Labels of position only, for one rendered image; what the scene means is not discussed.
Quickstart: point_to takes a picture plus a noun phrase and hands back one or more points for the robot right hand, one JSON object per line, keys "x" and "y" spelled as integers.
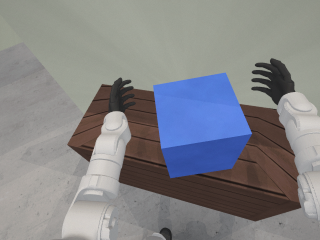
{"x": 280, "y": 82}

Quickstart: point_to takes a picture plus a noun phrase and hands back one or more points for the carton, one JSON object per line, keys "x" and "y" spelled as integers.
{"x": 202, "y": 127}

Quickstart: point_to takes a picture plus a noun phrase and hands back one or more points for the robot left hand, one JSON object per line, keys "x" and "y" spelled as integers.
{"x": 116, "y": 100}

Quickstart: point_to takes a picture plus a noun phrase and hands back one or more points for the pedestal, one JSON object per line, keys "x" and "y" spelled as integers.
{"x": 261, "y": 184}

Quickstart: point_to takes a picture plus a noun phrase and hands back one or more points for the robot left foot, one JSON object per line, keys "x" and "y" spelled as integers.
{"x": 166, "y": 233}

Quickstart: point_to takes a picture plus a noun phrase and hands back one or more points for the left robot upper arm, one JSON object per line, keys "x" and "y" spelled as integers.
{"x": 91, "y": 220}

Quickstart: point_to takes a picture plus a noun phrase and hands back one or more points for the right robot forearm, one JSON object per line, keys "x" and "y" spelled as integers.
{"x": 302, "y": 127}

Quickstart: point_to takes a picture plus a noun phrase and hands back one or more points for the right robot upper arm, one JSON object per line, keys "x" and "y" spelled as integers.
{"x": 309, "y": 193}

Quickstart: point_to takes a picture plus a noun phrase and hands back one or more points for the left robot forearm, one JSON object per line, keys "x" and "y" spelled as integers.
{"x": 101, "y": 182}

